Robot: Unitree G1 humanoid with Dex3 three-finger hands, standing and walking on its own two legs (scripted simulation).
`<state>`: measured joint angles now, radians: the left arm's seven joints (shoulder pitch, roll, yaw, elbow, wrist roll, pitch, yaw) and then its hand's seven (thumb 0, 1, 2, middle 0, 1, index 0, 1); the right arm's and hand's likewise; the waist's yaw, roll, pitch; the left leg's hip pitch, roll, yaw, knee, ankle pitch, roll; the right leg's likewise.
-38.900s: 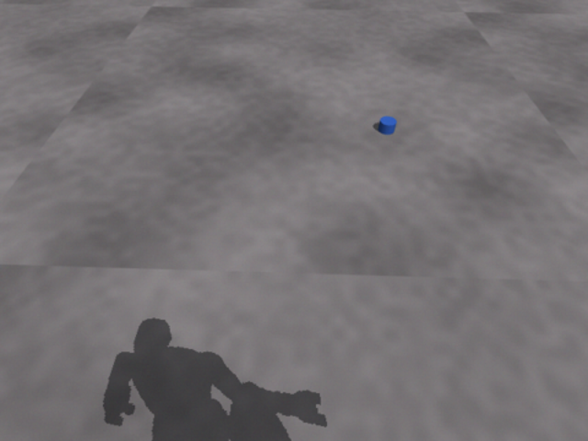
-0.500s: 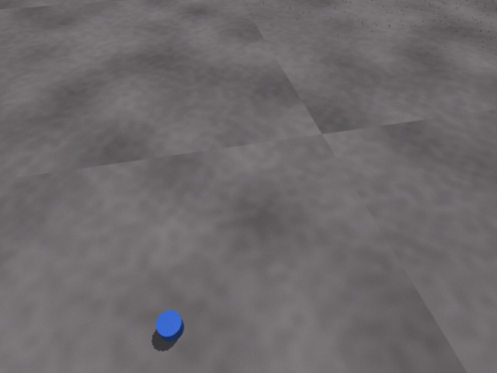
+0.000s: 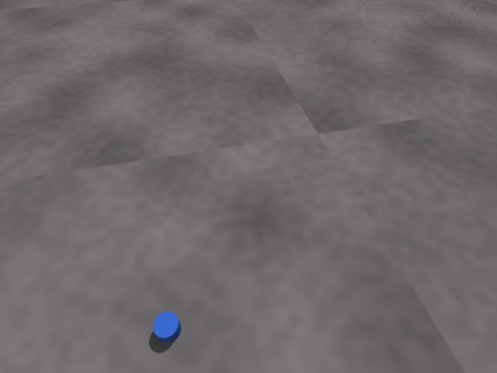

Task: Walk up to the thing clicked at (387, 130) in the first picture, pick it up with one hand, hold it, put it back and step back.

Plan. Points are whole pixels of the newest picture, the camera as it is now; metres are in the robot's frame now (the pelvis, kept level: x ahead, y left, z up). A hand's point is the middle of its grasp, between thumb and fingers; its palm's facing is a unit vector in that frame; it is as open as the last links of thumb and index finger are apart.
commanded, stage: stand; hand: left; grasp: from above
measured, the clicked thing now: (167, 327) +0.45 +0.30 -0.75
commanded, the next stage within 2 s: step back in 0.16 s
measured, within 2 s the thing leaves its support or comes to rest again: neither
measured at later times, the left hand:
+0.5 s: hand out of the picture +0.10 +0.31 -0.18, palm faces -0.04 -0.92 -0.38, open 7.4 cm
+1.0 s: hand out of the picture -0.05 +0.28 -0.16, palm faces -0.11 -0.91 -0.41, open 7.3 cm
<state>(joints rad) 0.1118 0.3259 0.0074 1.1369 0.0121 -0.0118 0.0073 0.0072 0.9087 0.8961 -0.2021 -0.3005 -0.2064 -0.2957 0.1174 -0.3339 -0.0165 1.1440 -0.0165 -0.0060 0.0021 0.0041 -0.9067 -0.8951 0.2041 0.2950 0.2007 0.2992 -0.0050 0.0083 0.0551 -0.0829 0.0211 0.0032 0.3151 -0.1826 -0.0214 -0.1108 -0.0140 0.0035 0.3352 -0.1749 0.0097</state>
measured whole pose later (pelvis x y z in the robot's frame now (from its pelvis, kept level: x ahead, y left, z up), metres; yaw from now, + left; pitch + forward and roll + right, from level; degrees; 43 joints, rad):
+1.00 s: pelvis -0.17 +0.02 -0.02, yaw -6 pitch -3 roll +1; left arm 0.18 0.36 0.07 0.85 0.03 0.04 -0.01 0.01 0.91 0.90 -0.20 -0.30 -0.21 -0.30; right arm 0.13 -0.40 -0.05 0.88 0.00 0.05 -0.02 0.00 -0.90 -0.89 0.21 0.30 0.20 0.30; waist 0.01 0.02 0.17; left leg -0.47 -0.08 -0.08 0.99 -0.48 0.00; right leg -0.26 0.02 0.04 0.66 -0.34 -0.03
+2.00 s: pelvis -0.50 +0.01 -0.03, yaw +0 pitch -3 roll +1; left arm 0.10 0.41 0.06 0.78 0.02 0.06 0.03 0.01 0.91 0.90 -0.20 -0.30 -0.21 -0.30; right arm 0.18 -0.37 -0.05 0.88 -0.03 0.05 0.00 0.01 -0.91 -0.89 0.20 0.30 0.20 0.30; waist 0.01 -0.05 0.21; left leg -0.27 -0.06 -0.02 0.68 -0.36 0.03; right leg -0.46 -0.03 0.06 0.86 -0.44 -0.01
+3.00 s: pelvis -0.64 -0.02 -0.02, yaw +1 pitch -3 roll -1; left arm 0.20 0.36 0.06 0.98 0.04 -0.04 -0.01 0.01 0.91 0.90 -0.20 -0.30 -0.21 -0.30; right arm 0.24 -0.39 -0.06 0.99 -0.03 0.00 0.01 0.01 -0.91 -0.90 0.20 0.30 0.20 0.30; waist 0.02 0.04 0.07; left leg -0.35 -0.02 -0.09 0.88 -0.47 0.01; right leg -0.27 0.00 -0.05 0.61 -0.29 -0.03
